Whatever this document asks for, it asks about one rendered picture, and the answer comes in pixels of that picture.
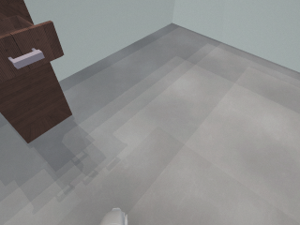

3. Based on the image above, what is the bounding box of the handle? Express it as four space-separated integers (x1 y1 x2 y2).
8 48 45 69

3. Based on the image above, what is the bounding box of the cabinet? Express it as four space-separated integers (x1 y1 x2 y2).
0 0 72 143

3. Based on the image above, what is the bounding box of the drawer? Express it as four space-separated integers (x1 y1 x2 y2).
0 15 64 83

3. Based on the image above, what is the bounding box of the left robot thigh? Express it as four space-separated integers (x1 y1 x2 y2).
99 210 128 225

